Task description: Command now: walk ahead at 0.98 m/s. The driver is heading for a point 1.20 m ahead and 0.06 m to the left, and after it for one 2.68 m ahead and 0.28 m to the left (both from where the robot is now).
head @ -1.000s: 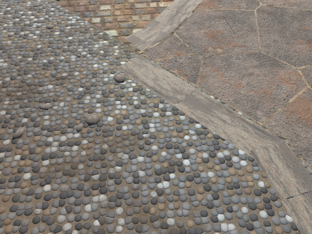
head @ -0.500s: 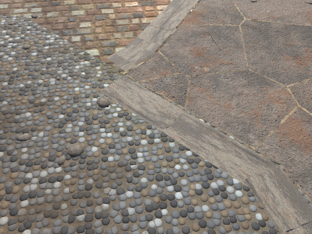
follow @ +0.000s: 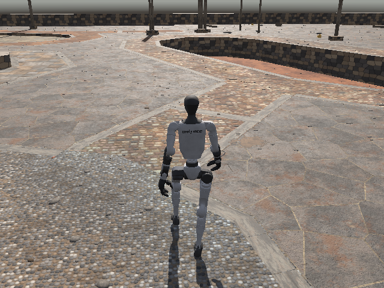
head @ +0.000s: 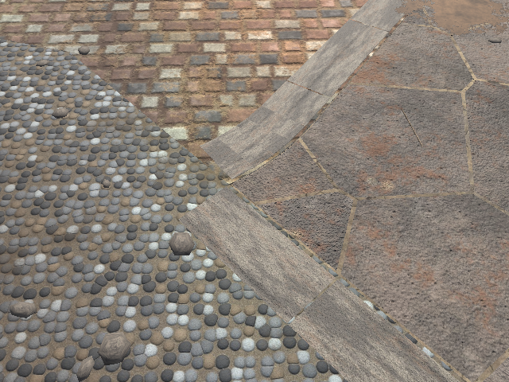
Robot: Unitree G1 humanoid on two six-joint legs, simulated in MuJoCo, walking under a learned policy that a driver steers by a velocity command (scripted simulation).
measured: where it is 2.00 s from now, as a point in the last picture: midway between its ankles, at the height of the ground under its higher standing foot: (296, 56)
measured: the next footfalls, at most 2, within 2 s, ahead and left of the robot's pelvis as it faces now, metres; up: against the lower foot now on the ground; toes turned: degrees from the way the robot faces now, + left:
left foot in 0.16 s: +0.37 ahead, +0.07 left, +0.00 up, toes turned +3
right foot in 0.62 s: +0.83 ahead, -0.09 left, +0.00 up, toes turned -4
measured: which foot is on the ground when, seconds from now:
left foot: up 0.00-0.14, down 0.16-0.60, up 0.62-1.00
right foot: down 0.00-0.14, up 0.16-0.60, down 0.62-1.00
